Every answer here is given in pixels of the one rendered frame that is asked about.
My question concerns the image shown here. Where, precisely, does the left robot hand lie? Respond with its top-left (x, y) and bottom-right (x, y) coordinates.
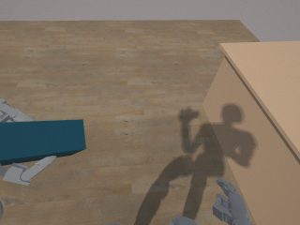
top-left (0, 98), bottom-right (57, 186)

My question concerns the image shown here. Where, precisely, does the right robot thigh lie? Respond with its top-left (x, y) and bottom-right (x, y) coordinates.
top-left (169, 216), bottom-right (198, 225)

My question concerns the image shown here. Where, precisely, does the sponge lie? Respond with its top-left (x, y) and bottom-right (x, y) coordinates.
top-left (0, 119), bottom-right (86, 166)

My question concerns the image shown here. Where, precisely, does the right robot hand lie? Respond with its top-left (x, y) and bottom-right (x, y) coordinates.
top-left (213, 177), bottom-right (249, 225)

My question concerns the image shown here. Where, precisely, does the table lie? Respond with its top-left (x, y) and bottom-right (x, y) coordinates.
top-left (202, 40), bottom-right (300, 225)

